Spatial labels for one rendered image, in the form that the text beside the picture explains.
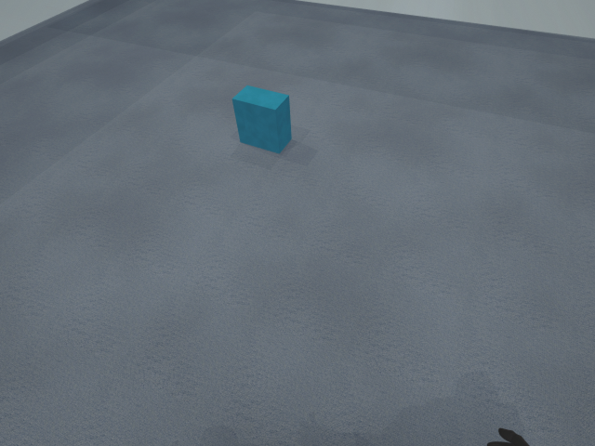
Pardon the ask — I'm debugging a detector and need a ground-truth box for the carton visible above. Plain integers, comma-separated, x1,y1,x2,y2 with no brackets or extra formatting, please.
232,85,292,154

